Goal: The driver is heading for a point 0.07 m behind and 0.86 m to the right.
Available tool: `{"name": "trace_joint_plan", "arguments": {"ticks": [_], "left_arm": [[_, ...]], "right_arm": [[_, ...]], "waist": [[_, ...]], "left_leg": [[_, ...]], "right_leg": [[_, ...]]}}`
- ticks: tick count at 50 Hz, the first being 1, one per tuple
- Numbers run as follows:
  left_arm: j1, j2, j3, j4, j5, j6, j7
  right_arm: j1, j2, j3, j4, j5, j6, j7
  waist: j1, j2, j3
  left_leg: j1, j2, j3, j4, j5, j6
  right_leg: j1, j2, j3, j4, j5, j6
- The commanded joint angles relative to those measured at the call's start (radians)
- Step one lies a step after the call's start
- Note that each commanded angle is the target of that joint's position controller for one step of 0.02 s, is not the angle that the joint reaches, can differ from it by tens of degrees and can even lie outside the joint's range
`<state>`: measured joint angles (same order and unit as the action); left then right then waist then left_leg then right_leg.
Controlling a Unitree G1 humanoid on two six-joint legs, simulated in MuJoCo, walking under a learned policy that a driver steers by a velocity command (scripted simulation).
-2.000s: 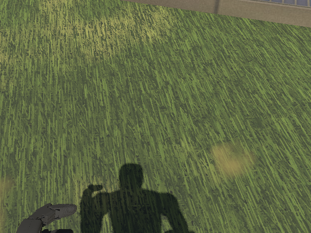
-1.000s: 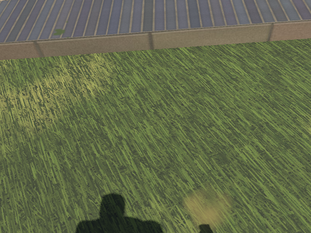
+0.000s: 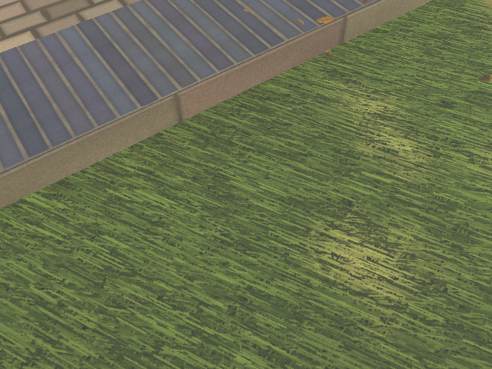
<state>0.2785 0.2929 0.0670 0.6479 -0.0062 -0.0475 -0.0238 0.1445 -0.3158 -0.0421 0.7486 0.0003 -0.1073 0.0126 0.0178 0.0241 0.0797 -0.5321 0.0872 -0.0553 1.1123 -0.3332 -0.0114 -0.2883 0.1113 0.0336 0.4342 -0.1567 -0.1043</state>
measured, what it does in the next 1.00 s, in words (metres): walks ahead, turning right: left foot, then right foot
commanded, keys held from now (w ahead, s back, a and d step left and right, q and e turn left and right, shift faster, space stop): w+e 1.00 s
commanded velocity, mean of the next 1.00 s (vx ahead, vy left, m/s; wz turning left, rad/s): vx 0.50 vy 0.00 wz -0.60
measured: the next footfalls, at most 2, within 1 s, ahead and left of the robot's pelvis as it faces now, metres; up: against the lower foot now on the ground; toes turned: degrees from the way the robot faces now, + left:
left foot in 0.28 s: +0.37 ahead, +0.14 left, +0.00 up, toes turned -13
right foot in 0.82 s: +0.55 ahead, -0.20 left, +0.00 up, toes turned -31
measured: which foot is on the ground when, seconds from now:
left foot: up 0.00-0.26, down 0.28-0.80, up 0.82-1.00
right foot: down 0.00-0.30, up 0.32-0.80, down 0.82-1.00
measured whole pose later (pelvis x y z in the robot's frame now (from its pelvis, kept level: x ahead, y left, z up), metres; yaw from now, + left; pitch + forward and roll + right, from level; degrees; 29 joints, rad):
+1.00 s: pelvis +0.53 -0.11 +0.00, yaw -36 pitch +1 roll +0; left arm 0.28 0.29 0.07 0.65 -0.01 -0.04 -0.02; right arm 0.16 -0.32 -0.04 0.72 0.00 -0.10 0.01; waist 0.02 0.03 0.07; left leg -0.54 0.09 -0.05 1.09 -0.32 -0.03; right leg -0.27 0.11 0.04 0.42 -0.16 -0.11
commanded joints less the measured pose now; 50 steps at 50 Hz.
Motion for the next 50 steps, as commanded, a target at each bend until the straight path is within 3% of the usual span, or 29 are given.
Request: {"name": "trace_joint_plan", "arguments": {"ticks": [1, 5, 8, 12, 13, 14, 15, 16, 17, 18, 19, 20, 21, 23, 25, 29, 33, 36, 38, 39, 40, 41, 42, 43, 44, 45, 46, 47, 50], "left_arm": [[-0.042, 0.153, 0.041, -0.075, -0.001, -0.025, 0.021], [0.011, 0.172, 0.047, -0.042, -0.009, -0.015, 0.04], [0.067, 0.179, 0.051, -0.01, -0.017, -0.011, 0.039], [0.075, 0.16, 0.05, 0.005, -0.018, 0.003, 0.044], [0.064, 0.147, 0.046, 0.004, -0.017, 0.008, 0.043], [0.065, 0.106, 0.031, -0.001, -0.012, 0.008, 0.041], [0.089, 0.042, 0.007, -0.017, 0.005, 0.007, 0.039], [0.219, 0.017, -0.003, -0.046, -0.034, -0.001, 0.039], [0.195, 0.127, 0.016, -0.015, -0.042, 0.001, 0.044], [0.086, 0.174, 0.031, -0.027, -0.033, 0.007, 0.044], [0.035, 0.166, 0.031, -0.034, -0.021, 0.011, 0.046], [0.0, 0.151, 0.033, -0.045, -0.012, 0.01, 0.043], [0.005, 0.131, 0.032, -0.048, -0.018, 0.012, 0.037], [0.005, 0.092, 0.026, -0.05, -0.026, 0.021, 0.032], [-0.031, 0.068, 0.018, -0.068, -0.02, 0.027, 0.03], [-0.1, 0.05, 0.008, -0.084, -0.018, 0.018, 0.013], [-0.232, 0.027, -0.005, -0.117, -0.018, 0.008, -0.015], [-0.278, 0.042, 0.0, -0.144, -0.021, 0.009, -0.033], [-0.23, 0.083, 0.021, -0.144, -0.015, 0.015, -0.036], [-0.14, 0.118, 0.041, -0.125, -0.014, 0.019, -0.034], [0.026, 0.165, 0.071, -0.081, -0.017, 0.023, -0.025], [0.177, 0.239, 0.1, -0.044, -0.023, 0.037, -0.003], [0.119, 0.341, 0.106, -0.062, -0.029, 0.024, -0.001], [0.15, 0.241, 0.08, -0.083, -0.022, 0.007, -0.006], [0.112, 0.197, 0.063, -0.069, -0.013, -0.008, -0.008], [0.053, 0.175, 0.055, -0.069, -0.015, -0.016, -0.008], [-0.009, 0.148, 0.046, -0.077, -0.013, -0.016, -0.006], [-0.045, 0.131, 0.038, -0.09, 0.001, -0.017, -0.001], [-0.053, 0.141, 0.039, -0.073, -0.003, -0.022, 0.015]], "right_arm": [[0.034, -0.091, -0.026, -0.054, -0.019, 0.011, -0.005], [-0.131, -0.047, -0.006, -0.099, -0.015, 0.01, 0.002], [-0.199, -0.065, -0.01, -0.126, 0.003, 0.002, 0.011], [-0.157, -0.112, -0.035, -0.126, 0.009, -0.012, 0.018], [-0.092, -0.119, -0.044, -0.11, 0.008, -0.016, 0.015], [0.007, -0.147, -0.059, -0.092, -0.002, -0.022, 0.008], [0.155, -0.202, -0.073, -0.083, -0.015, -0.023, 0.0], [0.221, -0.267, -0.09, -0.047, -0.023, -0.009, 0.009], [0.185, -0.164, -0.068, -0.07, -0.001, -0.005, 0.014], [0.145, -0.113, -0.055, -0.078, 0.003, 0.002, 0.008], [0.101, -0.097, -0.047, -0.083, -0.008, 0.008, 0.005], [0.08, -0.079, -0.042, -0.072, -0.013, 0.011, 0.001], [0.073, -0.07, -0.039, -0.066, -0.019, 0.008, -0.003], [0.079, -0.062, -0.04, -0.049, -0.009, -0.001, -0.006], [0.094, -0.084, -0.049, -0.029, -0.003, -0.007, -0.007], [0.098, -0.118, -0.059, -0.006, -0.004, 0.003, -0.01], [0.142, -0.146, -0.063, 0.023, 0.005, 0.019, -0.017], [0.166, -0.175, -0.071, 0.04, 0.021, 0.038, -0.018], [0.161, -0.209, -0.08, 0.039, 0.03, 0.052, -0.025], [0.155, -0.221, -0.084, 0.035, 0.033, 0.061, -0.03], [0.139, -0.209, -0.078, 0.028, 0.036, 0.065, -0.035], [0.163, -0.152, -0.055, 0.01, 0.007, 0.059, -0.037], [0.248, -0.019, -0.01, -0.058, -0.021, 0.031, -0.019], [0.118, -0.116, -0.025, -0.068, 0.015, -0.005, -0.006], [0.033, -0.15, -0.034, -0.099, 0.046, -0.024, 0.0], [0.033, -0.134, -0.029, -0.093, 0.032, -0.033, -0.005], [0.04, -0.136, -0.033, -0.081, 0.006, -0.032, -0.01], [0.063, -0.141, -0.038, -0.075, -0.003, -0.021, -0.008], [0.066, -0.106, -0.032, -0.073, -0.016, 0.008, -0.007]], "waist": [[-0.041, -0.049, -0.102], [0.022, -0.076, -0.059], [0.051, -0.092, -0.054], [0.016, -0.142, -0.067], [-0.019, -0.152, -0.085], [-0.067, -0.138, -0.154], [-0.115, -0.009, -0.304], [-0.048, 0.348, -0.402], [-0.071, 0.206, -0.315], [-0.094, 0.116, -0.2], [-0.079, 0.045, -0.141], [-0.067, 0.039, -0.09], [-0.048, 0.071, -0.08], [-0.042, 0.089, -0.073], [-0.043, 0.063, -0.056], [-0.058, 0.043, -0.047], [-0.105, 0.031, -0.007], [-0.098, 0.04, 0.005], [-0.046, 0.075, -0.049], [0.011, 0.083, -0.104], [0.104, 0.059, -0.187], [0.156, -0.058, -0.274], [0.014, -0.299, -0.38], [0.108, -0.167, -0.442], [0.106, -0.128, -0.287], [0.054, -0.047, -0.209], [0.013, -0.033, -0.157], [-0.021, -0.06, -0.141], [-0.045, -0.059, -0.111]], "left_leg": [[-0.064, 0.021, -0.003, -0.114, 0.099, -0.043], [0.008, -0.041, 0.013, -0.437, 0.385, -0.066], [0.061, -0.073, -0.004, -0.544, 0.44, -0.057], [0.107, -0.078, -0.028, -0.604, 0.28, -0.009], [0.19, -0.085, -0.008, -0.635, 0.261, 0.012], [0.356, -0.05, -0.023, -0.645, 0.255, 0.047], [0.616, 0.128, -0.202, -0.634, 0.2, 0.108], [0.872, 0.326, -0.707, -0.779, -0.101, 0.26], [0.823, 0.323, -0.745, -0.828, -0.311, 0.238], [0.711, 0.287, -0.577, -0.835, -0.26, 0.198], [0.598, 0.246, -0.445, -0.842, -0.113, 0.178], [0.517, 0.21, -0.35, -0.859, 0.007, 0.178], [0.465, 0.183, -0.272, -0.881, 0.082, 0.169], [0.442, 0.164, -0.169, -0.919, 0.17, 0.179], [0.447, 0.176, -0.103, -0.943, 0.265, 0.197], [0.485, 0.161, 0.045, -0.958, 0.401, 0.189], [0.518, 0.156, 0.156, -0.957, 0.444, 0.161], [0.596, 0.184, 0.201, -0.908, 0.593, 0.143], [0.638, 0.188, 0.238, -0.775, 0.929, 0.124], [0.63, 0.181, 0.256, -0.636, 1.054, 0.113], [0.534, 0.152, 0.281, -0.43, 1.027, 0.084], [0.274, 0.109, 0.275, -0.123, 0.633, 0.043], [-0.154, -0.099, 0.157, 0.21, -0.259, -0.007], [-0.262, -0.088, -0.033, 0.285, -0.246, 0.007], [-0.317, -0.047, -0.03, 0.244, -0.139, 0.027], [-0.263, -0.006, -0.031, 0.153, -0.056, 0.029], [-0.199, 0.019, -0.03, 0.072, -0.016, 0.016], [-0.134, 0.035, -0.037, 0.038, 0.016, 0.006], [-0.078, 0.026, -0.004, -0.073, 0.069, -0.043]], "right_leg": [[0.058, -0.258, 0.289, -0.216, 0.232, -0.205], [-0.014, -0.183, 0.212, -0.203, 0.106, -0.138], [0.009, -0.203, 0.268, -0.168, 0.019, -0.115], [0.126, -0.246, 0.383, -0.036, 0.018, -0.088], [0.124, -0.229, 0.385, 0.013, 0.042, -0.07], [0.089, -0.177, 0.347, 0.143, 0.076, -0.036], [-0.034, -0.106, 0.257, 0.437, -0.099, 0.007], [-0.377, 0.0, 0.153, 0.743, -0.46, 0.067], [-0.485, -0.08, 0.18, 0.866, -0.405, 0.086], [-0.508, -0.112, 0.149, 0.887, -0.311, 0.094], [-0.47, -0.146, 0.12, 0.866, -0.243, 0.099], [-0.453, -0.173, 0.12, 0.82, -0.197, 0.1], [-0.406, -0.2, 0.115, 0.79, -0.166, 0.098], [-0.392, -0.215, 0.088, 0.745, -0.149, 0.1], [-0.432, -0.226, 0.08, 0.684, -0.115, 0.108], [-0.44, -0.229, 0.047, 0.487, 0.063, 0.114], [-0.386, -0.205, -0.032, 0.287, 0.175, 0.094], [-0.355, -0.176, -0.073, 0.207, 0.107, 0.058], [-0.242, -0.112, -0.124, 0.193, 0.003, 0.015], [-0.121, -0.072, -0.144, 0.178, -0.029, -0.014], [0.12, -0.038, -0.14, 0.111, 0.038, -0.055], [0.43, -0.156, 0.066, 0.1, 0.028, -0.112], [0.716, -0.406, 0.656, 0.001, -0.17, -0.308], [0.724, -0.435, 0.776, -0.124, -0.273, -0.304], [0.608, -0.407, 0.631, -0.147, -0.181, -0.256], [0.459, -0.363, 0.52, -0.147, -0.069, -0.224], [0.333, -0.323, 0.432, -0.156, 0.042, -0.204], [0.249, -0.299, 0.385, -0.177, 0.117, -0.2], [0.107, -0.265, 0.304, -0.21, 0.244, -0.207]]}}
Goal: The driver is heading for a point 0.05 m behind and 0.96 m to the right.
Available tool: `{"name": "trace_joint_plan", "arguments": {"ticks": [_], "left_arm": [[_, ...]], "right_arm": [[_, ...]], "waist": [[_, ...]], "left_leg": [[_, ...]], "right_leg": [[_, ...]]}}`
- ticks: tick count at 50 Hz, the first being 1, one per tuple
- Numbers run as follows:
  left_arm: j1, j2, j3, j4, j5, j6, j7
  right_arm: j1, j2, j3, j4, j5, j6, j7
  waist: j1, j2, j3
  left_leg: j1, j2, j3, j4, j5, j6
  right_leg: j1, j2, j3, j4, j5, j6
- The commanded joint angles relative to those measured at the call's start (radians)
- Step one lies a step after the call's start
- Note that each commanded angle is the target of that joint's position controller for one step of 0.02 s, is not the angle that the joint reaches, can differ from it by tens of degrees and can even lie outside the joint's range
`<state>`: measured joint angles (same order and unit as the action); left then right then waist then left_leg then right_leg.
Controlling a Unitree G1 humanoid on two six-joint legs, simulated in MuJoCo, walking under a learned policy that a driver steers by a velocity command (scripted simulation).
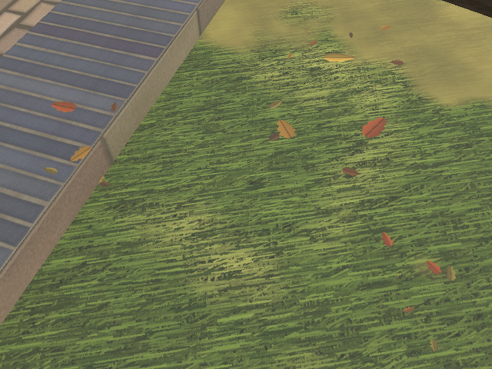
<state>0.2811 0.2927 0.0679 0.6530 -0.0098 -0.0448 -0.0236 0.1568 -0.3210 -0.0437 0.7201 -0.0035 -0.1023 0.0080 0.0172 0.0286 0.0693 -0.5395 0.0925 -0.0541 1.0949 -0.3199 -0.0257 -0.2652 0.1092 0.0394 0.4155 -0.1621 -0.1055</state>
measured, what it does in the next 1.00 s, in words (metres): walks ahead, turning right: left foot, then right foot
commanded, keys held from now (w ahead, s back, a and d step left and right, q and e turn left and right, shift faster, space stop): w+e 0.30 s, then w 0.46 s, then no key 0.04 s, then e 0.20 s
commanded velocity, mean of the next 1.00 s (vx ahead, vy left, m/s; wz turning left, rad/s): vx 0.45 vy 0.00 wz -0.36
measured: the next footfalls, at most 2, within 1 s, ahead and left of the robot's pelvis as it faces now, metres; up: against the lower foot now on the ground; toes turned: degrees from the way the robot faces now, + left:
left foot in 0.28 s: +0.36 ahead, +0.14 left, +0.00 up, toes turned -13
right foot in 0.78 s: +0.55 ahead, -0.19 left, +0.00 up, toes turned -18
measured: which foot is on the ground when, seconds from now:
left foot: up 0.00-0.26, down 0.28-0.80, up 0.82-1.00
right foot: down 0.00-0.28, up 0.30-0.76, down 0.78-1.00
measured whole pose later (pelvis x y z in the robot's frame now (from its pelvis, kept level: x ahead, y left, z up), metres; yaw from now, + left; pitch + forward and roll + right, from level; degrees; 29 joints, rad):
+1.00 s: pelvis +0.50 -0.08 +0.00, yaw -20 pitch +2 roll +1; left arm 0.23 0.28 0.05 0.74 0.01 -0.05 -0.02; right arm 0.16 -0.33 -0.05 0.75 -0.01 -0.04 -0.02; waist 0.02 0.04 0.06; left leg -0.57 0.06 -0.03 0.99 -0.35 -0.07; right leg -0.28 0.06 0.02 0.38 -0.14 -0.07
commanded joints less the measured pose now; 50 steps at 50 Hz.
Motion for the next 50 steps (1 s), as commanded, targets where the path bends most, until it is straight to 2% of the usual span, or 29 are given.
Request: {"name": "trace_joint_plan", "arguments": {"ticks": [1, 5, 9, 12, 13, 14, 15, 16, 17, 18, 19, 20, 21, 23, 26, 29, 32, 35, 37, 38, 39, 40, 41, 42, 43, 44, 45, 47, 50], "left_arm": [[-0.044, 0.153, 0.041, -0.069, 0.001, -0.025, 0.022], [0.013, 0.173, 0.046, -0.032, -0.008, -0.014, 0.039], [0.078, 0.17, 0.048, 0.007, -0.018, -0.007, 0.042], [0.072, 0.162, 0.048, 0.015, -0.016, 0.004, 0.046], [0.06, 0.146, 0.043, 0.013, -0.014, 0.008, 0.045], [0.061, 0.101, 0.027, 0.006, -0.008, 0.007, 0.041], [0.096, 0.039, 0.004, -0.011, 0.014, 0.006, 0.04], [0.238, 0.021, -0.005, -0.031, -0.03, -0.005, 0.04], [0.207, 0.125, 0.012, 0.01, -0.038, -0.004, 0.045], [0.092, 0.163, 0.023, -0.001, -0.028, -0.001, 0.043], [0.029, 0.149, 0.021, -0.012, -0.016, 0.0, 0.045], [-0.014, 0.132, 0.022, -0.025, -0.005, -0.005, 0.042], [-0.012, 0.111, 0.019, -0.026, -0.009, -0.006, 0.037], [0.0, 0.071, 0.009, -0.02, -0.01, -0.004, 0.031], [-0.077, 0.038, -0.009, -0.044, 0.006, -0.009, 0.025], [-0.168, 0.021, -0.023, -0.057, 0.003, -0.023, 0.009], [-0.255, 0.029, -0.025, -0.074, -0.006, -0.03, -0.004], [-0.3, 0.052, -0.018, -0.094, -0.011, -0.034, -0.015], [-0.23, 0.084, -0.001, -0.077, -0.005, -0.036, -0.016], [-0.11, 0.121, 0.021, -0.036, 0.001, -0.034, -0.01], [0.043, 0.176, 0.043, -0.002, 0.012, -0.03, 0.001], [0.125, 0.289, 0.064, 0.007, 0.035, -0.022, 0.011], [0.137, 0.228, 0.047, 0.013, 0.018, -0.017, 0.009], [0.063, 0.181, 0.026, 0.008, 0.01, -0.019, 0.006], [0.002, 0.143, 0.016, 0.004, 0.007, -0.02, 0.003], [-0.053, 0.115, 0.009, 0.002, 0.004, -0.02, -0.001], [-0.092, 0.105, 0.007, -0.002, 0.008, -0.02, -0.001], [-0.127, 0.137, 0.021, -0.003, 0.018, -0.021, 0.002], [-0.122, 0.171, 0.036, 0.016, 0.011, -0.015, 0.018]], "right_arm": [[0.023, -0.086, -0.025, -0.056, -0.015, 0.008, -0.004], [-0.143, -0.04, -0.005, -0.096, -0.01, 0.005, 0.005], [-0.214, -0.073, -0.016, -0.123, 0.01, -0.008, 0.019], [-0.161, -0.104, -0.034, -0.116, 0.012, -0.018, 0.022], [-0.088, -0.114, -0.045, -0.097, 0.01, -0.021, 0.018], [0.02, -0.145, -0.06, -0.081, -0.002, -0.027, 0.011], [0.169, -0.201, -0.072, -0.072, -0.011, -0.025, 0.002], [0.225, -0.259, -0.087, -0.029, -0.016, -0.013, 0.015], [0.191, -0.149, -0.065, -0.049, 0.006, -0.011, 0.02], [0.152, -0.096, -0.051, -0.049, 0.008, -0.005, 0.016], [0.109, -0.085, -0.043, -0.051, -0.004, 0.001, 0.015], [0.088, -0.07, -0.038, -0.04, -0.009, 0.003, 0.014], [0.082, -0.058, -0.033, -0.034, -0.016, 0.0, 0.011], [0.093, -0.049, -0.031, -0.014, -0.003, -0.009, 0.011], [0.116, -0.097, -0.043, 0.014, 0.012, -0.009, 0.009], [0.134, -0.125, -0.048, 0.031, 0.019, 0.003, 0.005], [0.191, -0.144, -0.05, 0.06, 0.028, 0.015, 0.005], [0.224, -0.159, -0.053, 0.086, 0.036, 0.031, 0.002], [0.207, -0.174, -0.055, 0.092, 0.04, 0.043, -0.004], [0.209, -0.159, -0.049, 0.094, 0.039, 0.046, -0.007], [0.203, -0.121, -0.03, 0.078, 0.021, 0.044, -0.011], [0.284, -0.018, 0.007, 0.033, -0.004, 0.029, -0.008], [0.278, -0.058, -0.001, 0.052, 0.0, 0.012, -0.007], [0.215, -0.131, -0.023, 0.035, 0.021, 0.005, -0.003], [0.167, -0.123, -0.021, 0.028, 0.021, 0.005, -0.005], [0.142, -0.113, -0.022, 0.026, 0.004, 0.012, -0.01], [0.142, -0.109, -0.025, 0.024, -0.004, 0.024, -0.014], [0.159, -0.077, -0.022, 0.022, -0.005, 0.05, -0.022], [0.113, -0.059, -0.019, 0.0, -0.011, 0.071, -0.036]], "waist": [[-0.038, -0.063, -0.085], [0.027, -0.089, -0.052], [0.052, -0.107, -0.051], [0.016, -0.148, -0.06], [-0.025, -0.153, -0.084], [-0.077, -0.127, -0.172], [-0.116, 0.022, -0.33], [-0.042, 0.374, -0.406], [-0.072, 0.2, -0.306], [-0.095, 0.101, -0.185], [-0.08, 0.029, -0.123], [-0.067, 0.023, -0.069], [-0.044, 0.049, -0.06], [-0.03, 0.076, -0.069], [-0.039, 0.051, -0.052], [-0.069, 0.046, -0.04], [-0.099, 0.052, -0.029], [-0.091, 0.063, -0.015], [-0.028, 0.066, -0.054], [0.033, 0.048, -0.13], [0.102, 0.012, -0.241], [0.077, -0.227, -0.387], [0.083, -0.262, -0.453], [0.066, -0.2, -0.315], [0.039, -0.145, -0.236], [0.011, -0.091, -0.179], [-0.022, -0.099, -0.159], [-0.058, -0.115, -0.159], [-0.061, -0.118, -0.158]], "left_leg": [[-0.073, 0.011, 0.003, -0.113, 0.102, -0.044], [0.008, -0.051, 0.015, -0.43, 0.371, -0.057], [0.06, -0.081, -0.021, -0.563, 0.404, -0.034], [0.115, -0.085, -0.029, -0.594, 0.265, 0.009], [0.213, -0.092, -0.007, -0.628, 0.257, 0.032], [0.404, -0.036, -0.041, -0.626, 0.252, 0.075], [0.673, 0.148, -0.233, -0.611, 0.212, 0.129], [0.897, 0.335, -0.754, -0.76, -0.083, 0.291], [0.829, 0.311, -0.766, -0.812, -0.298, 0.267], [0.708, 0.265, -0.586, -0.82, -0.253, 0.227], [0.59, 0.22, -0.465, -0.83, -0.119, 0.212], [0.505, 0.185, -0.378, -0.846, 0.001, 0.218], [0.454, 0.155, -0.308, -0.867, 0.081, 0.212], [0.433, 0.136, -0.231, -0.898, 0.184, 0.23], [0.435, 0.149, -0.161, -0.941, 0.294, 0.258], [0.422, 0.117, -0.065, -0.956, 0.334, 0.234], [0.433, 0.12, -0.028, -0.946, 0.342, 0.215], [0.504, 0.164, -0.037, -0.912, 0.377, 0.196], [0.524, 0.161, -0.008, -0.811, 0.559, 0.167], [0.494, 0.118, 0.037, -0.661, 0.682, 0.143], [0.364, 0.067, 0.076, -0.43, 0.595, 0.097], [-0.021, -0.086, 0.122, -0.032, 0.139, 0.011], [-0.116, -0.118, -0.007, 0.119, -0.281, 0.0], [-0.171, -0.064, -0.02, 0.179, -0.253, 0.002], [-0.163, -0.028, 0.004, 0.148, -0.193, 0.001], [-0.14, -0.006, 0.013, 0.083, -0.142, -0.007], [-0.073, 0.013, 0.007, 0.027, -0.1, -0.014], [0.026, -0.008, 0.017, -0.023, -0.048, -0.038], [0.041, -0.038, 0.013, -0.159, 0.031, -0.055]], "right_leg": [[0.051, -0.248, 0.27, -0.195, 0.261, -0.2], [-0.019, -0.177, 0.206, -0.175, 0.146, -0.133], [0.046, -0.213, 0.299, -0.105, 0.044, -0.106], [0.121, -0.244, 0.381, -0.008, 0.07, -0.084], [0.113, -0.221, 0.377, 0.05, 0.103, -0.064], [0.068, -0.166, 0.332, 0.21, 0.12, -0.03], [-0.07, -0.086, 0.231, 0.507, -0.124, 0.014], [-0.416, 0.003, 0.148, 0.798, -0.457, 0.071], [-0.503, -0.071, 0.183, 0.901, -0.388, 0.089], [-0.515, -0.1, 0.151, 0.907, -0.294, 0.093], [-0.479, -0.128, 0.119, 0.881, -0.236, 0.095], [-0.464, -0.152, 0.12, 0.825, -0.197, 0.093], [-0.416, -0.174, 0.115, 0.782, -0.171, 0.088], [-0.386, -0.184, 0.085, 0.7, -0.167, 0.091], [-0.415, -0.208, 0.046, 0.53, -0.087, 0.106], [-0.358, -0.202, 0.006, 0.331, 0.077, 0.11], [-0.289, -0.173, -0.025, 0.208, 0.157, 0.11], [-0.268, -0.158, -0.027, 0.136, 0.106, 0.078], [-0.132, -0.126, -0.057, 0.076, 0.079, 0.043], [0.049, -0.1, -0.077, 0.05, 0.083, 0.016], [0.296, -0.186, 0.013, 0.072, 0.14, -0.027], [0.656, -0.463, 0.441, 0.052, 0.188, -0.187], [0.64, -0.513, 0.633, -0.043, 0.308, -0.241], [0.523, -0.47, 0.478, -0.033, 0.428, -0.209], [0.405, -0.415, 0.343, -0.028, 0.547, -0.184], [0.296, -0.366, 0.267, -0.048, 0.596, -0.16], [0.201, -0.337, 0.225, -0.077, 0.612, -0.145], [0.083, -0.315, 0.187, -0.114, 0.672, -0.161], [0.033, -0.298, 0.158, -0.118, 0.658, -0.167]]}}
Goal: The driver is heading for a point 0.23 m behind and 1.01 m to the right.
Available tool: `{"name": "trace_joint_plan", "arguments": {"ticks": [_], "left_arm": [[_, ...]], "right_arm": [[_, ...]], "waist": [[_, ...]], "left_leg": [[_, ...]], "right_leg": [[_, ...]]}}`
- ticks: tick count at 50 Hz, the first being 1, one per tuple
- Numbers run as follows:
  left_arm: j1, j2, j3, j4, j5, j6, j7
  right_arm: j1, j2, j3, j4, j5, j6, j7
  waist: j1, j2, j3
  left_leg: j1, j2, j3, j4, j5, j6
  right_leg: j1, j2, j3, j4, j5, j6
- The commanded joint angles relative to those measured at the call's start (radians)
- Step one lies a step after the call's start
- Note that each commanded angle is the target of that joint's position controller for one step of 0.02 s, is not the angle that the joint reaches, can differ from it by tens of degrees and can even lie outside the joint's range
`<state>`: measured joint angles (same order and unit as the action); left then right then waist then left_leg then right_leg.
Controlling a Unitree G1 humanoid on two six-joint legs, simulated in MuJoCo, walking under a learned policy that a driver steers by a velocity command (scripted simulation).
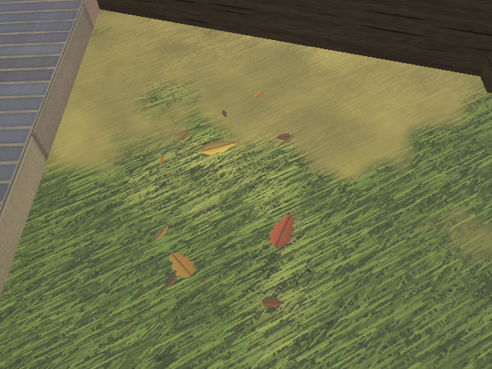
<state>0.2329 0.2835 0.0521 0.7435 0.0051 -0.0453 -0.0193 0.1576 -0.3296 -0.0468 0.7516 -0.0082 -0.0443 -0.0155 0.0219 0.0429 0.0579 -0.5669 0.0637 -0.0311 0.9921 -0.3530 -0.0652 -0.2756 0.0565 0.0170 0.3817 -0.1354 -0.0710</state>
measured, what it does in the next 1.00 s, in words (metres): walks ahead, turning right: left foot, then right foot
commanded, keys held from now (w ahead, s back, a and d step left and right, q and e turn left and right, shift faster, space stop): e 0.20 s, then w+e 0.80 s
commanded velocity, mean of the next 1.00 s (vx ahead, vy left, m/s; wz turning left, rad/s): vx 0.33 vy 0.00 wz -0.55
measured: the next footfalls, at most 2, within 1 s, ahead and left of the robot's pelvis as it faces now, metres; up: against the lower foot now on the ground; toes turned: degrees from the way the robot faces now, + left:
left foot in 0.24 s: +0.20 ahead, +0.13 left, +0.00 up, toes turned -12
right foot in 0.70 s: +0.24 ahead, -0.20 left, +0.00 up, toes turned -27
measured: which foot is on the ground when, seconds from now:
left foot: up 0.00-0.22, down 0.24-0.70, up 0.72-1.00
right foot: down 0.00-0.24, up 0.26-0.68, down 0.70-1.00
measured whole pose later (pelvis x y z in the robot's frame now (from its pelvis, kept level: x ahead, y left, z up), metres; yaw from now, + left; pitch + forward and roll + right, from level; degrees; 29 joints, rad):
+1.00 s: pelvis +0.30 -0.15 +0.00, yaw -34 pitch +2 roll +1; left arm 0.39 0.26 0.05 0.74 -0.02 -0.05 0.01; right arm 0.05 -0.30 -0.06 0.70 -0.01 -0.09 0.02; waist 0.06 0.05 0.03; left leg -0.67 0.06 -0.06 0.73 -0.02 -0.05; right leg -0.09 0.08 0.10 0.30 -0.24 -0.09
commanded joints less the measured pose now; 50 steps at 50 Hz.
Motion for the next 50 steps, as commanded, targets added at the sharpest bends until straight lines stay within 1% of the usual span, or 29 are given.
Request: {"name": "trace_joint_plan", "arguments": {"ticks": [1, 4, 8, 10, 11, 12, 13, 14, 15, 16, 17, 18, 21, 26, 31, 33, 34, 35, 36, 37, 38, 39, 40, 41, 42, 43, 45, 48, 50], "left_arm": [[-0.064, 0.183, 0.054, -0.067, -0.01, -0.009, 0.02], [-0.031, 0.194, 0.059, -0.046, -0.019, 0.012, 0.036], [-0.014, 0.202, 0.062, -0.032, -0.023, 0.04, 0.045], [-0.043, 0.19, 0.058, -0.042, -0.029, 0.051, 0.05], [-0.055, 0.173, 0.053, -0.047, -0.032, 0.056, 0.053], [-0.027, 0.12, 0.036, -0.053, -0.02, 0.056, 0.054], [0.061, 0.059, 0.021, -0.055, -0.01, 0.049, 0.052], [0.058, 0.121, 0.032, -0.074, -0.017, 0.037, 0.049], [0.029, 0.181, 0.051, -0.071, -0.025, 0.035, 0.046], [0.006, 0.194, 0.061, -0.066, -0.026, 0.041, 0.044], [0.006, 0.19, 0.065, -0.061, -0.021, 0.05, 0.045], [-0.003, 0.171, 0.062, -0.065, -0.021, 0.052, 0.04], [-0.054, 0.104, 0.045, -0.09, -0.024, 0.04, 0.025], [-0.129, 0.065, 0.028, -0.133, -0.022, 0.029, 0.001], [-0.159, 0.085, 0.029, -0.156, -0.024, 0.038, -0.015], [-0.117, 0.092, 0.036, -0.147, -0.022, 0.043, -0.018], [-0.045, 0.111, 0.05, -0.121, -0.021, 0.045, -0.016], [0.107, 0.172, 0.086, -0.074, -0.03, 0.048, -0.007], [0.261, 0.289, 0.116, -0.05, -0.039, 0.049, 0.011], [0.24, 0.352, 0.114, -0.086, -0.032, 0.026, 0.002], [0.214, 0.252, 0.086, -0.091, -0.028, 0.0, -0.007], [0.179, 0.201, 0.067, -0.091, -0.022, -0.016, -0.008], [0.121, 0.17, 0.056, -0.101, -0.022, -0.018, -0.007], [0.072, 0.149, 0.048, -0.111, -0.021, -0.015, -0.002], [0.049, 0.14, 0.042, -0.121, -0.012, -0.014, 0.004], [0.043, 0.14, 0.043, -0.122, -0.01, -0.016, 0.01], [0.064, 0.159, 0.049, -0.11, -0.016, -0.02, 0.024], [0.11, 0.165, 0.053, -0.08, -0.023, -0.018, 0.04], [0.15, 0.169, 0.056, -0.058, -0.027, -0.016, 0.046]], "right_arm": [[0.082, -0.045, -0.014, -0.041, -0.009, 0.017, -0.013], [-0.015, -0.045, -0.013, -0.07, -0.002, 0.023, -0.009], [-0.08, -0.067, -0.02, -0.094, 0.006, 0.02, 0.0], [-0.051, -0.079, -0.03, -0.089, 0.007, 0.01, 0.005], [-0.015, -0.082, -0.033, -0.08, 0.005, 0.002, 0.006], [0.019, -0.121, -0.043, -0.082, -0.006, -0.001, 0.001], [0.024, -0.186, -0.057, -0.092, -0.019, 0.01, -0.009], [0.093, -0.176, -0.063, -0.068, -0.016, 0.013, -0.005], [0.079, -0.123, -0.049, -0.078, -0.006, 0.005, -0.004], [0.044, -0.097, -0.043, -0.078, 0.002, 0.002, -0.005], [0.013, -0.087, -0.041, -0.083, 0.009, 0.0, -0.008], [0.005, -0.083, -0.039, -0.079, 0.01, -0.003, -0.011], [0.038, -0.091, -0.047, -0.061, 0.001, -0.019, -0.015], [0.07, -0.135, -0.069, -0.038, 0.01, -0.029, -0.005], [0.084, -0.168, -0.086, -0.014, 0.035, -0.023, 0.014], [0.068, -0.175, -0.089, -0.006, 0.048, -0.011, 0.018], [0.066, -0.165, -0.085, -0.004, 0.047, -0.008, 0.017], [0.089, -0.118, -0.068, 0.0, 0.032, -0.008, 0.018], [0.079, -0.032, -0.035, -0.042, -0.02, -0.011, 0.018], [0.055, -0.008, -0.022, -0.111, -0.007, -0.039, 0.014], [-0.026, -0.112, -0.044, -0.11, 0.033, -0.064, 0.019], [-0.036, -0.125, -0.048, -0.112, 0.043, -0.081, 0.024], [-0.017, -0.117, -0.048, -0.088, 0.023, -0.085, 0.02], [-0.012, -0.115, -0.051, -0.081, 0.001, -0.084, 0.019], [-0.009, -0.107, -0.052, -0.08, -0.003, -0.079, 0.025], [-0.007, -0.096, -0.052, -0.079, -0.004, -0.072, 0.028], [-0.039, -0.073, -0.047, -0.087, -0.007, -0.06, 0.029], [-0.156, -0.027, -0.029, -0.121, -0.003, -0.058, 0.034], [-0.234, -0.014, -0.021, -0.142, 0.006, -0.062, 0.045]], "waist": [[-0.057, -0.133, -0.149], [-0.026, -0.133, -0.15], [-0.009, -0.149, -0.141], [-0.035, -0.163, -0.14], [-0.059, -0.157, -0.153], [-0.056, -0.089, -0.196], [-0.007, 0.146, -0.219], [-0.038, 0.231, -0.216], [-0.048, 0.144, -0.162], [-0.041, 0.113, -0.114], [-0.031, 0.113, -0.091], [-0.033, 0.119, -0.063], [-0.058, 0.105, -0.047], [-0.081, 0.082, -0.06], [-0.077, 0.089, -0.037], [-0.037, 0.067, -0.031], [0.001, 0.046, -0.058], [0.066, -0.024, -0.137], [0.102, -0.289, -0.198], [0.072, -0.407, -0.276], [0.109, -0.226, -0.201], [0.077, -0.208, -0.146], [0.039, -0.125, -0.112], [0.011, -0.12, -0.087], [-0.01, -0.143, -0.078], [-0.019, -0.138, -0.078], [-0.022, -0.11, -0.066], [0.008, -0.114, -0.031], [0.036, -0.128, -0.014]], "left_leg": [[0.074, -0.016, -0.016, -0.103, 0.105, -0.016], [0.096, -0.041, -0.036, -0.234, 0.198, -0.018], [0.14, -0.076, -0.055, -0.362, 0.155, -0.009], [0.212, -0.087, -0.053, -0.485, 0.175, 0.013], [0.301, -0.071, -0.039, -0.586, 0.264, 0.035], [0.441, 0.055, -0.126, -0.615, 0.298, 0.086], [0.611, 0.261, -0.349, -0.632, 0.367, 0.204], [0.621, 0.371, -0.577, -0.714, 0.135, 0.31], [0.592, 0.334, -0.544, -0.744, -0.078, 0.308], [0.548, 0.281, -0.451, -0.759, -0.161, 0.267], [0.518, 0.246, -0.385, -0.773, -0.176, 0.236], [0.485, 0.229, -0.331, -0.794, -0.145, 0.227], [0.457, 0.199, -0.185, -0.846, -0.021, 0.229], [0.47, 0.217, -0.038, -0.857, 0.109, 0.237], [0.461, 0.247, 0.045, -0.823, 0.104, 0.212], [0.443, 0.255, 0.084, -0.752, 0.104, 0.188], [0.392, 0.23, 0.131, -0.645, 0.212, 0.165], [0.313, 0.168, 0.206, -0.405, 0.343, 0.125], [0.048, 0.073, 0.261, 0.013, -0.003, 0.045], [-0.29, -0.084, 0.07, 0.254, -0.268, 0.017], [-0.382, -0.023, -0.019, 0.32, -0.182, 0.044], [-0.369, 0.012, -0.024, 0.273, -0.08, 0.075], [-0.303, 0.048, -0.03, 0.209, -0.002, 0.075], [-0.24, 0.062, -0.034, 0.126, 0.055, 0.066], [-0.183, 0.063, -0.033, 0.09, 0.097, 0.059], [-0.162, 0.049, -0.021, 0.056, 0.132, 0.047], [-0.155, 0.02, -0.006, -0.043, 0.214, 0.021], [-0.102, -0.026, -0.001, -0.278, 0.37, 0.006], [-0.054, -0.053, 0.002, -0.388, 0.444, 0.009]], "right_leg": [[0.042, -0.235, 0.179, -0.079, 0.595, -0.191], [0.049, -0.222, 0.206, -0.062, 0.475, -0.165], [0.077, -0.218, 0.298, 0.0, 0.331, -0.143], [0.085, -0.192, 0.354, 0.056, 0.246, -0.113], [0.055, -0.159, 0.358, 0.094, 0.138, -0.084], [-0.029, -0.102, 0.326, 0.199, -0.082, -0.043], [-0.247, 0.039, 0.164, 0.403, -0.467, 0.015], [-0.396, 0.019, 0.113, 0.575, -0.525, 0.04], [-0.437, -0.041, 0.133, 0.672, -0.441, 0.053], [-0.457, -0.066, 0.111, 0.707, -0.375, 0.068], [-0.461, -0.083, 0.095, 0.721, -0.33, 0.081], [-0.461, -0.101, 0.088, 0.724, -0.281, 0.092], [-0.442, -0.121, 0.039, 0.669, -0.167, 0.105], [-0.364, -0.148, 0.008, 0.449, -0.062, 0.103], [-0.236, -0.136, -0.044, 0.299, -0.089, 0.063], [-0.139, -0.111, -0.088, 0.218, -0.098, 0.024], [-0.001, -0.067, -0.121, 0.178, -0.092, 0.001], [0.223, -0.032, -0.1, 0.143, -0.103, -0.038], [0.446, -0.263, 0.272, 0.063, -0.092, -0.134], [0.586, -0.4, 0.767, -0.125, -0.386, -0.309], [0.544, -0.402, 0.7, -0.166, -0.378, -0.284], [0.469, -0.37, 0.59, -0.146, -0.288, -0.251], [0.377, -0.328, 0.489, -0.131, -0.179, -0.218], [0.3, -0.29, 0.414, -0.141, -0.084, -0.201], [0.247, -0.265, 0.374, -0.159, -0.009, -0.193], [0.227, -0.25, 0.345, -0.17, 0.074, -0.195], [0.199, -0.227, 0.287, -0.179, 0.191, -0.193], [0.144, -0.179, 0.228, -0.172, 0.208, -0.156], [0.122, -0.173, 0.234, -0.173, 0.17, -0.14]]}}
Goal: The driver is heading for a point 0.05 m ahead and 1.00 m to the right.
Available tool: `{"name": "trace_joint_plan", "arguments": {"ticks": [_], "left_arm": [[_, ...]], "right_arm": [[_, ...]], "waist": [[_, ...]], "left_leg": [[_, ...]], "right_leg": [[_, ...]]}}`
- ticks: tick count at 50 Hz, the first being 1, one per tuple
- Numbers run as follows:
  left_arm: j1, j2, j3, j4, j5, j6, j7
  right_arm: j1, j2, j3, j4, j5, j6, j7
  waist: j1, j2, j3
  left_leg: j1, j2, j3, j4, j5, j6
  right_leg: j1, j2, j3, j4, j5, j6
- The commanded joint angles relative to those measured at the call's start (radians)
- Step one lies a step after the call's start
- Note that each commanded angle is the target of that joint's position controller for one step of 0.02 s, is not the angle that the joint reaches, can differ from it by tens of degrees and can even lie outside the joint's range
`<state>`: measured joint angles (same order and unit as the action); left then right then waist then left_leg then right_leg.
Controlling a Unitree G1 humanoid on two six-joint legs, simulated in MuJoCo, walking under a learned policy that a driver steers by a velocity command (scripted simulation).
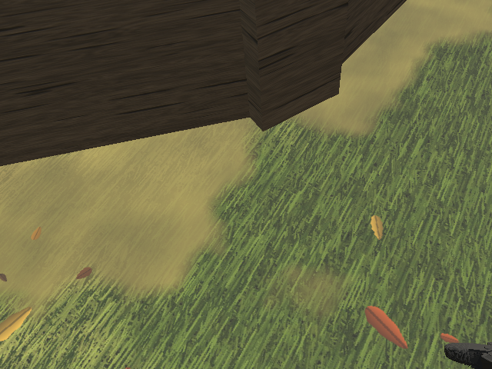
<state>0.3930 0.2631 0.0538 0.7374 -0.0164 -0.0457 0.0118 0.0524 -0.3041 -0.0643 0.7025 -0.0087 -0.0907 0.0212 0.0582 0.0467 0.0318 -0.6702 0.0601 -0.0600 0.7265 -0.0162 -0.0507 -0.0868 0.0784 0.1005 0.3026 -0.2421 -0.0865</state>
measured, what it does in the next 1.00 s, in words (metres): walks ahead, turning right: left foot, then right foot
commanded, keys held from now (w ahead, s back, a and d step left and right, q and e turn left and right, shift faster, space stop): w+e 1.00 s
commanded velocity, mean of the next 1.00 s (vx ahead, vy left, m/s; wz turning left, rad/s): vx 0.50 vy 0.00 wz -0.60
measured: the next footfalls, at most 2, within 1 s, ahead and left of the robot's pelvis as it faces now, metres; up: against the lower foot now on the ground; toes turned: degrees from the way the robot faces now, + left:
left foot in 0.20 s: +0.33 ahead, +0.12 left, +0.00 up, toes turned -10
right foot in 0.70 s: +0.51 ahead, -0.22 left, +0.00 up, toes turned -28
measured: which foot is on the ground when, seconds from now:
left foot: up 0.00-0.18, down 0.20-0.70, up 0.72-1.00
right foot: down 0.00-0.20, up 0.22-0.68, down 0.70-1.00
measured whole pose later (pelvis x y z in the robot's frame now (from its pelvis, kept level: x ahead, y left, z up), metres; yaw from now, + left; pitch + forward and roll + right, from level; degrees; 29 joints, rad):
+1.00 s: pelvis +0.53 -0.15 +0.00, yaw -36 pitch +1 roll +0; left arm 0.34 0.28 0.06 0.69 -0.01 -0.04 0.00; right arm 0.06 -0.32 -0.05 0.70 -0.01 -0.09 0.01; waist 0.06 0.04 0.06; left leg -0.65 0.09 -0.08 0.80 -0.09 -0.07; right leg -0.16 0.10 0.10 0.35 -0.19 -0.09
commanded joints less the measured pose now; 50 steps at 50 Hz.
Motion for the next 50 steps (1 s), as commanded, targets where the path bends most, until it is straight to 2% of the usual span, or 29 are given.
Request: {"name": "trace_joint_plan", "arguments": {"ticks": [1, 4, 7, 8, 9, 10, 11, 12, 13, 14, 15, 16, 18, 20, 26, 31, 33, 34, 35, 36, 37, 38, 39, 40, 41, 42, 44, 47, 50], "left_arm": [[0.011, 0.191, 0.056, -0.04, -0.008, -0.015, 0.016], [0.047, 0.184, 0.058, -0.011, -0.015, -0.008, 0.022], [0.04, 0.189, 0.066, -0.001, -0.01, 0.008, 0.03], [0.027, 0.188, 0.067, -0.006, -0.008, 0.013, 0.028], [0.002, 0.173, 0.06, -0.017, -0.005, 0.016, 0.023], [-0.023, 0.136, 0.043, -0.049, 0.011, 0.016, 0.016], [0.155, 0.03, 0.013, -0.052, -0.007, 0.008, 0.011], [0.16, 0.116, 0.02, -0.038, -0.025, 0.003, 0.013], [0.036, 0.189, 0.042, -0.049, -0.031, 0.004, 0.012], [-0.046, 0.199, 0.045, -0.069, -0.021, 0.007, 0.015], [-0.092, 0.184, 0.047, -0.084, -0.005, 0.005, 0.013], [-0.085, 0.163, 0.048, -0.087, -0.005, 0.009, 0.008], [-0.065, 0.113, 0.041, -0.085, -0.016, 0.023, 0.003], [-0.111, 0.086, 0.032, -0.11, -0.01, 0.033, 0.001], [-0.255, 0.073, 0.017, -0.145, -0.006, 0.014, -0.032], [-0.381, 0.085, 0.018, -0.204, -0.008, 0.015, -0.06], [-0.344, 0.12, 0.036, -0.211, -0.001, 0.021, -0.063], [-0.258, 0.151, 0.055, -0.195, 0.0, 0.025, -0.061], [-0.089, 0.201, 0.087, -0.148, -0.004, 0.03, -0.053], [0.082, 0.289, 0.12, -0.108, -0.011, 0.042, -0.032], [0.024, 0.384, 0.124, -0.128, -0.02, 0.028, -0.032], [0.039, 0.283, 0.095, -0.155, -0.013, 0.008, -0.04], [0.008, 0.234, 0.078, -0.141, -0.004, -0.008, -0.044], [-0.046, 0.213, 0.069, -0.141, -0.005, -0.015, -0.043], [-0.109, 0.187, 0.061, -0.15, -0.001, -0.015, -0.04], [-0.147, 0.168, 0.052, -0.165, 0.012, -0.016, -0.034], [-0.165, 0.169, 0.051, -0.164, 0.012, -0.021, -0.025], [-0.129, 0.197, 0.058, -0.137, 0.006, -0.021, -0.005], [-0.089, 0.205, 0.061, -0.113, 0.0, -0.013, 0.005]], "right_arm": [[-0.159, -0.041, -0.003, -0.104, 0.011, -0.018, 0.013], [-0.202, -0.061, -0.008, -0.125, 0.015, -0.028, 0.025], [-0.155, -0.086, -0.019, -0.118, 0.015, -0.036, 0.023], [-0.09, -0.105, -0.03, -0.105, 0.013, -0.039, 0.017], [0.03, -0.134, -0.046, -0.08, 0.009, -0.042, 0.008], [0.202, -0.179, -0.058, -0.064, -0.008, -0.04, -0.001], [0.301, -0.238, -0.072, -0.033, -0.01, -0.03, 0.0], [0.302, -0.158, -0.055, -0.032, 0.012, -0.024, 0.004], [0.24, -0.095, -0.038, -0.045, 0.015, -0.017, -0.004], [0.178, -0.08, -0.031, -0.044, 0.007, -0.008, -0.009], [0.148, -0.067, -0.026, -0.032, 0.0, -0.005, -0.01], [0.134, -0.055, -0.021, -0.022, -0.011, -0.01, -0.012], [0.123, -0.049, -0.024, -0.006, -0.001, -0.02, -0.011], [0.13, -0.077, -0.034, 0.016, 0.009, -0.03, -0.011], [0.151, -0.135, -0.048, 0.047, 0.012, -0.017, -0.016], [0.226, -0.185, -0.06, 0.082, 0.036, 0.013, -0.018], [0.223, -0.216, -0.069, 0.082, 0.046, 0.028, -0.023], [0.216, -0.227, -0.071, 0.08, 0.051, 0.037, -0.026], [0.206, -0.209, -0.063, 0.074, 0.052, 0.043, -0.031], [0.231, -0.151, -0.037, 0.055, 0.018, 0.039, -0.034], [0.299, -0.025, 0.006, -0.01, -0.012, 0.014, -0.023], [0.187, -0.118, -0.008, -0.014, 0.025, -0.018, -0.012], [0.111, -0.154, -0.017, -0.041, 0.055, -0.036, -0.005], [0.109, -0.138, -0.011, -0.035, 0.041, -0.046, -0.011], [0.112, -0.14, -0.015, -0.025, 0.015, -0.047, -0.016], [0.13, -0.144, -0.019, -0.02, 0.007, -0.038, -0.014], [0.142, -0.126, -0.018, -0.016, -0.001, -0.018, -0.012], [0.059, -0.085, -0.003, -0.04, -0.008, -0.001, -0.013], [-0.056, -0.056, 0.011, -0.066, -0.002, -0.006, -0.005]], "waist": [[0.01, -0.129, 0.02], [0.016, -0.124, 0.031], [-0.013, -0.153, 0.017], [-0.044, -0.167, -0.021], [-0.109, -0.161, -0.108], [-0.185, -0.11, -0.274], [-0.119, 0.211, -0.459], [-0.127, 0.22, -0.452], [-0.15, 0.106, -0.272], [-0.135, 0.016, -0.153], [-0.112, -0.003, -0.071], [-0.081, 0.026, -0.049], [-0.06, 0.053, -0.03], [-0.06, 0.036, 0.0], [-0.103, 0.0, 0.022], [-0.134, 0.002, 0.057], [-0.091, 0.03, 0.013], [-0.035, 0.037, -0.042], [0.057, 0.017, -0.126], [0.114, -0.109, -0.224], [-0.02, -0.34, -0.321], [0.063, -0.201, -0.372], [0.062, -0.162, -0.232], [0.017, -0.087, -0.163], [-0.022, -0.068, -0.115], [-0.055, -0.093, -0.102], [-0.077, -0.092, -0.086], [-0.058, -0.083, -0.037], [-0.012, -0.108, -0.011]], "left_leg": [[0.065, -0.056, 0.025, -0.157, 0.127, -0.001], [0.086, -0.063, -0.007, -0.234, 0.138, 0.026], [0.16, -0.069, -0.005, -0.253, 0.024, 0.058], [0.258, -0.087, 0.018, -0.26, -0.022, 0.078], [0.449, -0.077, 0.032, -0.281, 0.007, 0.11], [0.764, 0.06, -0.095, -0.224, -0.021, 0.174], [1.173, 0.328, -0.555, -0.267, -0.178, 0.343], [1.147, 0.368, -0.745, -0.376, -0.412, 0.34], [0.991, 0.32, -0.585, -0.416, -0.457, 0.291], [0.824, 0.28, -0.444, -0.438, -0.356, 0.259], [0.687, 0.246, -0.349, -0.466, -0.242, 0.253], [0.605, 0.216, -0.273, -0.493, -0.176, 0.241], [0.539, 0.192, -0.169, -0.546, -0.133, 0.245], [0.518, 0.212, -0.107, -0.587, -0.078, 0.263], [0.568, 0.171, 0.125, -0.601, 0.065, 0.227], [0.705, 0.214, 0.198, -0.552, 0.145, 0.191], [0.754, 0.22, 0.235, -0.426, 0.451, 0.17], [0.748, 0.208, 0.259, -0.285, 0.599, 0.156], [0.658, 0.175, 0.293, -0.071, 0.618, 0.125], [0.399, 0.13, 0.296, 0.254, 0.267, 0.077], [-0.013, -0.077, 0.169, 0.569, -0.578, 0.025], [-0.116, -0.058, -0.021, 0.65, -0.571, 0.042], [-0.177, -0.02, -0.015, 0.62, -0.467, 0.062], [-0.129, 0.021, -0.017, 0.535, -0.384, 0.068], [-0.063, 0.048, -0.019, 0.451, -0.335, 0.057], [0.002, 0.064, -0.028, 0.416, -0.3, 0.05], [0.049, 0.059, -0.01, 0.348, -0.273, 0.02], [0.052, 0.032, 0.01, 0.165, -0.129, -0.022], [0.13, -0.018, 0.016, -0.067, 0.065, -0.029]], "right_leg": [[-0.064, -0.202, 0.167, -0.09, 0.26, -0.12], [-0.003, -0.232, 0.227, -0.041, 0.242, -0.106], [0.06, -0.255, 0.271, 0.04, 0.36, -0.086], [0.062, -0.237, 0.268, 0.107, 0.491, -0.073], [0.028, -0.184, 0.238, 0.244, 0.583, -0.045], [-0.123, -0.125, 0.206, 0.498, 0.444, -0.013], [-0.503, 0.034, 0.113, 0.875, -0.236, 0.067], [-0.624, -0.024, 0.129, 1.025, -0.337, 0.076], [-0.668, -0.073, 0.106, 1.05, -0.253, 0.082], [-0.643, -0.114, 0.056, 1.02, -0.176, 0.085], [-0.615, -0.143, 0.044, 0.975, -0.135, 0.085], [-0.56, -0.173, 0.046, 0.937, -0.108, 0.079], [-0.523, -0.193, 0.022, 0.881, -0.101, 0.075], [-0.562, -0.213, 0.013, 0.805, -0.07, 0.081], [-0.548, -0.201, -0.051, 0.496, 0.243, 0.079], [-0.537, -0.166, -0.119, 0.339, 0.194, 0.04], [-0.447, -0.108, -0.171, 0.32, 0.085, 0.002], [-0.327, -0.064, -0.2, 0.303, 0.053, -0.025], [-0.087, -0.018, -0.209, 0.248, 0.104, -0.063], [0.227, -0.143, 0.012, 0.235, 0.1, -0.127], [0.475, -0.371, 0.599, 0.106, -0.147, -0.31], [0.488, -0.403, 0.706, -0.005, -0.227, -0.303], [0.389, -0.377, 0.565, -0.02, -0.132, -0.261], [0.254, -0.334, 0.455, -0.015, -0.019, -0.231], [0.133, -0.299, 0.369, -0.023, 0.091, -0.211], [0.053, -0.276, 0.326, -0.043, 0.168, -0.207], [-0.036, -0.257, 0.278, -0.071, 0.272, -0.218], [-0.123, -0.212, 0.193, -0.086, 0.306, -0.201], [-0.176, -0.162, 0.151, -0.074, 0.199, -0.151]]}}
Velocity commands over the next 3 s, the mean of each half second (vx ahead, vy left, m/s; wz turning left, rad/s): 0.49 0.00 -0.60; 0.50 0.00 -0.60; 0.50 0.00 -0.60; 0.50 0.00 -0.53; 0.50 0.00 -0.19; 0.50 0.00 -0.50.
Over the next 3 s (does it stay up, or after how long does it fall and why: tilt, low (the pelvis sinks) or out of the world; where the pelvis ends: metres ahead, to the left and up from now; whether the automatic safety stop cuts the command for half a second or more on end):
stays up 1.07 -1.11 0.00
